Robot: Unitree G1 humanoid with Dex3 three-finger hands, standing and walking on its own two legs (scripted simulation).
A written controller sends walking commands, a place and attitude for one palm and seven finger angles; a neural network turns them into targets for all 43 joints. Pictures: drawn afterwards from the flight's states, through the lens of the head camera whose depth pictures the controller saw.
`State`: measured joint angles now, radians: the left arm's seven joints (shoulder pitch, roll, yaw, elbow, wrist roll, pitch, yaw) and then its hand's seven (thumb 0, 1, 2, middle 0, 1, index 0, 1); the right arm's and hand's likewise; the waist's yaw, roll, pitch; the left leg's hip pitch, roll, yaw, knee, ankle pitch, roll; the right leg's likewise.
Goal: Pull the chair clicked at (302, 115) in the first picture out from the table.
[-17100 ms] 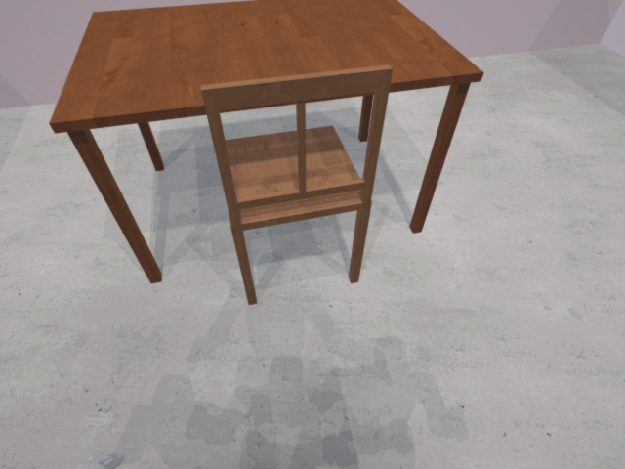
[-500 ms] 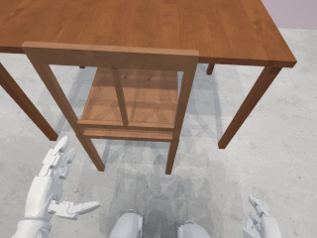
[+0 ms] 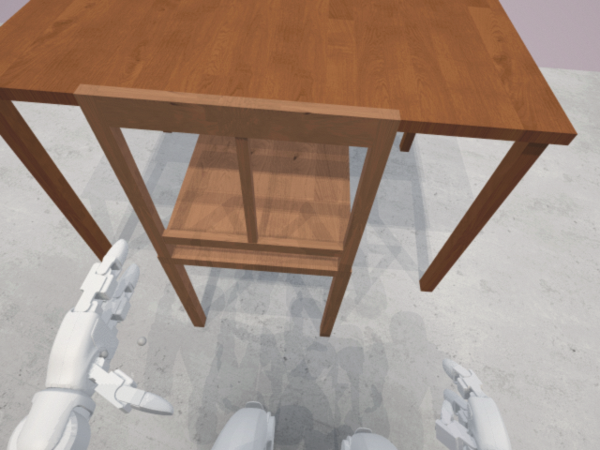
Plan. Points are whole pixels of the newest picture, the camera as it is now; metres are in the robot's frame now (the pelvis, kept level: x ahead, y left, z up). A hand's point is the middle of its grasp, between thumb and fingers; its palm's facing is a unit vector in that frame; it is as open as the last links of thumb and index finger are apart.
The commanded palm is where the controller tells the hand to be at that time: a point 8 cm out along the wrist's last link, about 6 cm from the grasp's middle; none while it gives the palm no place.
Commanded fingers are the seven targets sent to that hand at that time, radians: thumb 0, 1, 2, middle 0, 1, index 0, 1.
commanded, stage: raise the hand toward the chair's back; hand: left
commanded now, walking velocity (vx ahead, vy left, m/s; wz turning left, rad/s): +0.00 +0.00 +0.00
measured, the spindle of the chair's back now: (248, 195) +0.52 +0.12 -0.02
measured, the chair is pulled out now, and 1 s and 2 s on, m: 0.00 0.00 0.00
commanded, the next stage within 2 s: aim the fingers beside a spindle in 0.56 s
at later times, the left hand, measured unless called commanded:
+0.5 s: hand (153, 331) +0.25 +0.19 +0.05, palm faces +0.01 -1.00 -0.05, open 16.9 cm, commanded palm +0.23 +0.25 +0.05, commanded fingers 0.00 -0.50 0.30 -0.06 -0.08 -0.06 -0.08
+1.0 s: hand (189, 311) +0.28 +0.16 +0.03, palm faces -0.02 -1.00 -0.04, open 16.9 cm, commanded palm +0.26 +0.22 +0.04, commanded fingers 0.00 -0.50 0.30 -0.06 -0.08 -0.06 -0.08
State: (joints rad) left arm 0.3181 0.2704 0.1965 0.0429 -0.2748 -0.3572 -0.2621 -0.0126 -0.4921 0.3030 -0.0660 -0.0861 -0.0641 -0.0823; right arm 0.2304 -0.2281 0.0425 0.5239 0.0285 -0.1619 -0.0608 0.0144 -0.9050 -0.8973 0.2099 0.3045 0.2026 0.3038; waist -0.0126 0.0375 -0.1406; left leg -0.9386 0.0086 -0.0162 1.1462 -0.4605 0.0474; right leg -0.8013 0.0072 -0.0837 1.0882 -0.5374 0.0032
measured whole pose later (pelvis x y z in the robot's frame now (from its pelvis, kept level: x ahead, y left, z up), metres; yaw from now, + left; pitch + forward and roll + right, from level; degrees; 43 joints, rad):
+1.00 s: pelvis +0.00 -0.02 +0.00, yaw +0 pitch +16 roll -2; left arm 0.17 0.25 0.17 0.17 -0.25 -0.39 -0.23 -0.01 -0.50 0.30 -0.07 -0.09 -0.07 -0.08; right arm 0.23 -0.25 0.02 0.55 0.02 -0.15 -0.05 0.01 -0.91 -0.90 0.21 0.30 0.20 0.30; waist -0.04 0.03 -0.15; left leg -0.97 0.02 -0.02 1.16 -0.47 0.02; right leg -0.85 0.02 -0.08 1.13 -0.56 -0.03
